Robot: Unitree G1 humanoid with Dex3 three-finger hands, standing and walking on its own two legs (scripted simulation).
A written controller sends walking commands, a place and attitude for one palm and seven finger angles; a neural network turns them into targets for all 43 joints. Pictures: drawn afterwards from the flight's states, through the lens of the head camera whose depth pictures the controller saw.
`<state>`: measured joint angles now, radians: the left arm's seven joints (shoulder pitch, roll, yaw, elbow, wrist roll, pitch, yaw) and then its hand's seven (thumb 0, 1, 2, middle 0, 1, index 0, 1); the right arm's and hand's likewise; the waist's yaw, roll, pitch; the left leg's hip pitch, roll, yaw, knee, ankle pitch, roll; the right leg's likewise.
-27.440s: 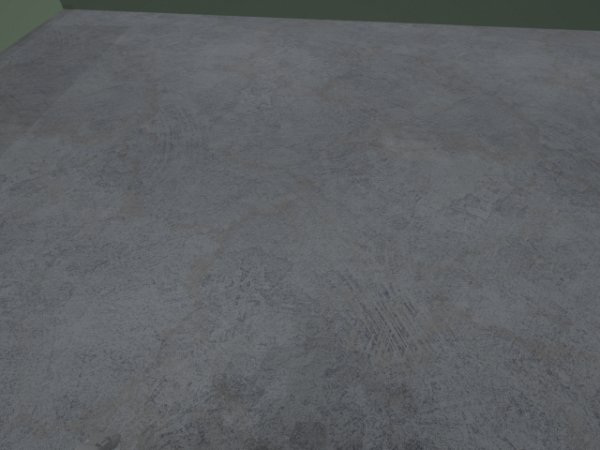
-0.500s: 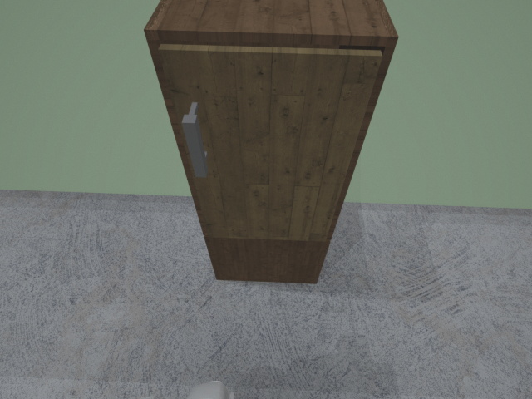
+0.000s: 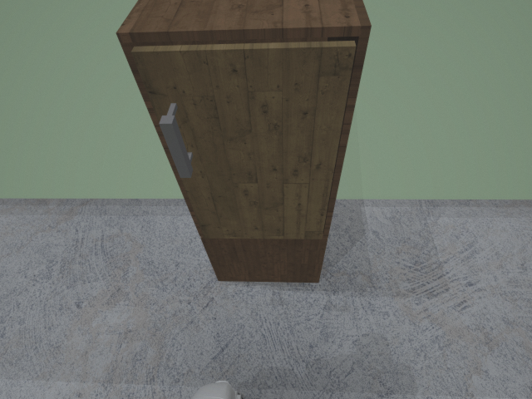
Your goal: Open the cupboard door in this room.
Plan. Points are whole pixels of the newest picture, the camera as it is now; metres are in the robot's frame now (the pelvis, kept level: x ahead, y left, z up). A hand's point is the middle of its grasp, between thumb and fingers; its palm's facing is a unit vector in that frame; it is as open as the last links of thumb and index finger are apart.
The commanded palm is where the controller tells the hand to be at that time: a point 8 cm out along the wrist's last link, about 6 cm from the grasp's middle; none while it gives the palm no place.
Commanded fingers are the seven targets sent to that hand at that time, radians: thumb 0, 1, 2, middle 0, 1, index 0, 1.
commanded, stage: come to a stop and stand still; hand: left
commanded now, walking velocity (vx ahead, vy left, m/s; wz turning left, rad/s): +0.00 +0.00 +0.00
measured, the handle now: (179, 141) +0.55 +0.21 +0.04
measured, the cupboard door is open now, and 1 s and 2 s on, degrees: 0 0 0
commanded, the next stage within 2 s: look again from close up in 0.50 s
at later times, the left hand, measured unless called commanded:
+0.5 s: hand out of the picture -0.02 +0.16 -0.16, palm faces +0.06 -0.98 -0.18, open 7.3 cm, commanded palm none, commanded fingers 0.00 0.90 0.90 -0.20 -0.30 -0.20 -0.30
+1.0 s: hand out of the picture -0.03 +0.18 -0.15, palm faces +0.03 -0.97 -0.22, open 7.4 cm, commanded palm none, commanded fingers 0.00 0.90 0.90 -0.20 -0.30 -0.20 -0.30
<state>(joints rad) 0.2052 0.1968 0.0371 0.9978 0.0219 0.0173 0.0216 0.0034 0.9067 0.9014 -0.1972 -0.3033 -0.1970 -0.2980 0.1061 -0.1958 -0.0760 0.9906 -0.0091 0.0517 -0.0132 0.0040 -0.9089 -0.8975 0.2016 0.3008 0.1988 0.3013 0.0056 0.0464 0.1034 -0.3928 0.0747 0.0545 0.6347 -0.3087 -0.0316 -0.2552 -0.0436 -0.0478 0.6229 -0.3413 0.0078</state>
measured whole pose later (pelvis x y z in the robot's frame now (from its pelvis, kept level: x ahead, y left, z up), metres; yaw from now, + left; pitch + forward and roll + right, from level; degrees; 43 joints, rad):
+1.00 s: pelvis -0.03 +0.01 +0.01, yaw +0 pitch -2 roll +1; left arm 0.29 0.14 -0.01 1.12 0.01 -0.02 0.03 0.01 0.91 0.90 -0.20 -0.30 -0.20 -0.30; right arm 0.33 -0.15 0.02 1.08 -0.01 -0.03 -0.03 0.01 -0.92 -0.90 0.20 0.30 0.20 0.30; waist 0.00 0.04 0.01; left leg -0.13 -0.01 0.06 0.45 -0.30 0.02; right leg -0.24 -0.05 -0.05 0.50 -0.24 0.01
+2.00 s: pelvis -0.01 +0.00 +0.01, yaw -1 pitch -1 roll +0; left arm 0.23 0.18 0.01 1.02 0.01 0.00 0.03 0.00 0.91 0.90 -0.20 -0.30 -0.20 -0.30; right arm 0.24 -0.18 0.00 1.05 -0.02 0.00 -0.04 0.01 -0.93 -0.90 0.20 0.30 0.20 0.30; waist -0.01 0.02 0.04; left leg -0.14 0.00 0.07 0.48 -0.33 0.02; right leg -0.23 -0.03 -0.04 0.52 -0.29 0.00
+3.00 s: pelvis +0.00 -0.01 +0.01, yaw +0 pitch -1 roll +0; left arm 0.28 0.15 0.00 1.11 0.01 -0.02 0.03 0.01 0.92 0.90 -0.20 -0.30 -0.20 -0.30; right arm 0.27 -0.14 0.01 1.14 -0.01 -0.02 -0.04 0.01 -0.92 -0.90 0.20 0.30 0.20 0.30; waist 0.01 -0.01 0.04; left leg -0.11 0.02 0.04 0.44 -0.31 0.00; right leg -0.19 -0.01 -0.06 0.48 -0.28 -0.02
